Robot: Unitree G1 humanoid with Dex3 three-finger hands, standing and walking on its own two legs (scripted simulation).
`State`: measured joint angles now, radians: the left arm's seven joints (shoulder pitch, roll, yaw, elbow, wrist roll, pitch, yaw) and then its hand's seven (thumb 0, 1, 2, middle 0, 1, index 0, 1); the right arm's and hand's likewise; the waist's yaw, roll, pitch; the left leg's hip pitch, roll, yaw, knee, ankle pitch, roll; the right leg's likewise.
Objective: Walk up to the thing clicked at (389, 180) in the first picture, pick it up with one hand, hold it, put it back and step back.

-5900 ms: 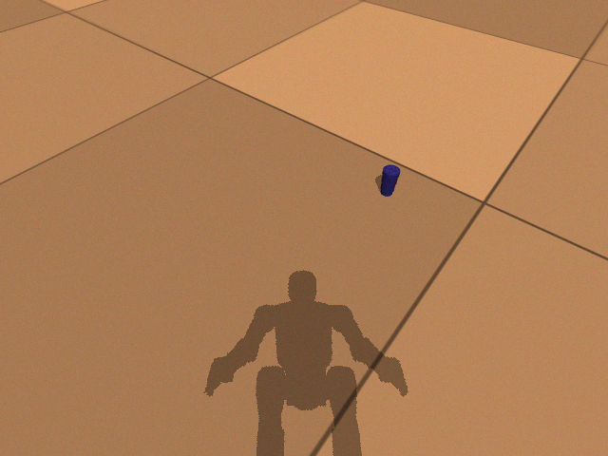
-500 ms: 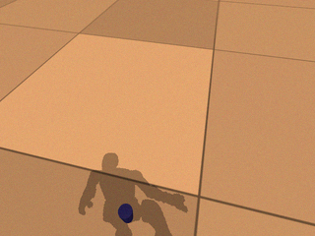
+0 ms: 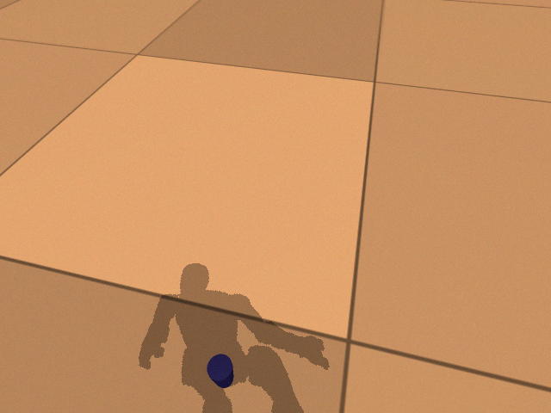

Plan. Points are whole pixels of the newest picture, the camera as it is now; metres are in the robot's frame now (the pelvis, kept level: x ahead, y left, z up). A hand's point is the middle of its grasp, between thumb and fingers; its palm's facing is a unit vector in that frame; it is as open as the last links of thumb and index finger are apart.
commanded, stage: stand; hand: left
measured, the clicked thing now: (222, 373) +0.36 +0.19 -0.71
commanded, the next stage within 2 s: go down in 1.90 s
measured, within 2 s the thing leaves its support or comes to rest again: neither
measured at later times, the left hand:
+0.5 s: hand out of the picture +0.07 +0.24 -0.16, palm faces -0.02 -0.94 -0.34, open 7.4 cm
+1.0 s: hand out of the picture +0.07 +0.24 -0.16, palm faces -0.03 -0.94 -0.34, open 7.4 cm
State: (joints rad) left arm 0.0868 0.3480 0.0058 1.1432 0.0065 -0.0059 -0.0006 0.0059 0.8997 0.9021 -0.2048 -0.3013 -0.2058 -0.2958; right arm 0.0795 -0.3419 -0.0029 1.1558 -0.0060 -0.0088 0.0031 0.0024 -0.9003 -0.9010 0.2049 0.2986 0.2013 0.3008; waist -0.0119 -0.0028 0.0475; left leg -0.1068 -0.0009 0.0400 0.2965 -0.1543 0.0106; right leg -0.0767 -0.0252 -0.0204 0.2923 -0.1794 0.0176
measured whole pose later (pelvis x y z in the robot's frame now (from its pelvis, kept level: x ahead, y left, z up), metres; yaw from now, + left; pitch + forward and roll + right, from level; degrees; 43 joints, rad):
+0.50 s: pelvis +0.00 -0.01 +0.00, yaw +0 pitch -2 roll +0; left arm 0.12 0.35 0.00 1.13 0.01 -0.01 0.00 0.01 0.90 0.90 -0.21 -0.30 -0.21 -0.30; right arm 0.10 -0.35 0.00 1.15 -0.01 -0.01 0.00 0.00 -0.90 -0.90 0.20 0.30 0.20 0.30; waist -0.01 0.00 0.04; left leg -0.11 0.01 0.03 0.30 -0.16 0.00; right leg -0.08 -0.02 -0.03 0.30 -0.18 0.01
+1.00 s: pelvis +0.00 -0.01 +0.00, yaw +0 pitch -2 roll +0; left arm 0.12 0.35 0.00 1.13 0.01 -0.01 0.00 0.01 0.90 0.90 -0.21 -0.30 -0.21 -0.30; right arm 0.11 -0.35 0.00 1.15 -0.01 0.00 0.01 0.00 -0.90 -0.90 0.20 0.30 0.20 0.30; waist -0.01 0.00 0.05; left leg -0.11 0.02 0.03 0.30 -0.16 0.00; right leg -0.08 -0.01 -0.03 0.30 -0.18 0.00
